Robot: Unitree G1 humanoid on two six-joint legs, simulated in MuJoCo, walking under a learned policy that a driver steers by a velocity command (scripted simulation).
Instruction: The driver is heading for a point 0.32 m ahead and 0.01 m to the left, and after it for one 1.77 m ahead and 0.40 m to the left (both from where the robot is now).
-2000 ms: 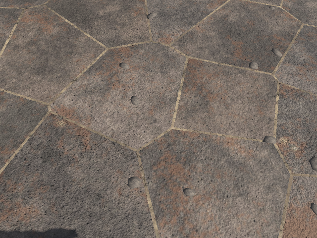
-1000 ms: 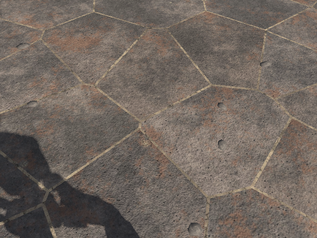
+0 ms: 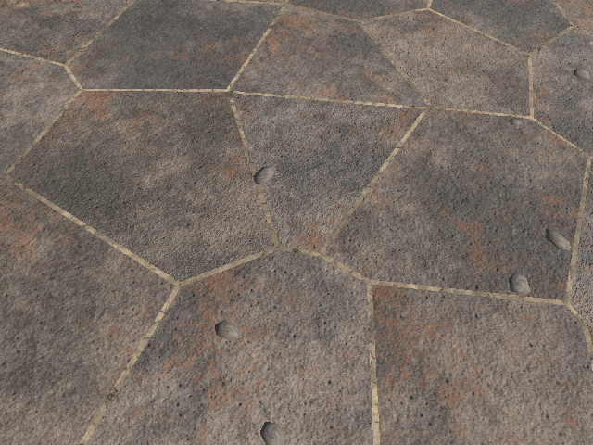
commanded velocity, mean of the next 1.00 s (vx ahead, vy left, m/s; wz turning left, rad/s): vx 0.20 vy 0.00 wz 0.20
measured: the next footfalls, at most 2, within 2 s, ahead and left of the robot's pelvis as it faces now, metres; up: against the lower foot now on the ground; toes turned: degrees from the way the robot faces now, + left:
right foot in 0.28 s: +0.29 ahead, -0.13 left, +0.00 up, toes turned -7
left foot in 0.76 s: +0.27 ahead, +0.08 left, +0.00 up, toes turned +14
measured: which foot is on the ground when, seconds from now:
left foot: down 0.00-0.28, up 0.30-0.74, down 0.76-1.00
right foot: up 0.00-0.26, down 0.28-0.76, up 0.78-1.00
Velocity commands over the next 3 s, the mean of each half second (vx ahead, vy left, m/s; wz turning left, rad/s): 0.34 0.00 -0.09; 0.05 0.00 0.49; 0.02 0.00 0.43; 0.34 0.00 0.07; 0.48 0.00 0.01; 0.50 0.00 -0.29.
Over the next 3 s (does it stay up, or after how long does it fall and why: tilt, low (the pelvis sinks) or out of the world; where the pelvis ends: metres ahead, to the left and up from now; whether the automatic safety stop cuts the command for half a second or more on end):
stays up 0.82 0.29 0.00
